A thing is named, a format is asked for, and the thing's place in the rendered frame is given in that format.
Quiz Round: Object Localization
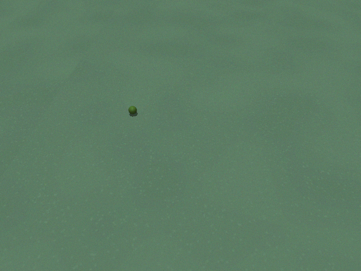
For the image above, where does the ball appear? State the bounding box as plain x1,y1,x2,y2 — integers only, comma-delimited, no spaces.
129,106,137,114

